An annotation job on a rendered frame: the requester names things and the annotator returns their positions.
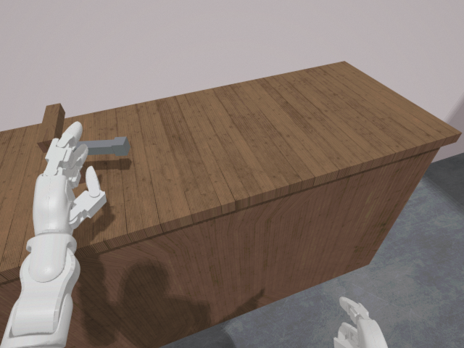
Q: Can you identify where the robot right hand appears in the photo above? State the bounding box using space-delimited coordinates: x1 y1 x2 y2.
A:
333 297 388 348

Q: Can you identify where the tap lever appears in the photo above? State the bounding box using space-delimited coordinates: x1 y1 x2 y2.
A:
73 136 130 156

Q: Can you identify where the robot left hand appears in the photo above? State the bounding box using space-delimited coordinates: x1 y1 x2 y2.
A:
33 121 107 236

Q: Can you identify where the counter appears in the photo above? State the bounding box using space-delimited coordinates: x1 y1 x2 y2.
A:
0 61 462 348

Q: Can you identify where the left robot forearm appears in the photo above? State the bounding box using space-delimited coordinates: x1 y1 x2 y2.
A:
0 232 80 348

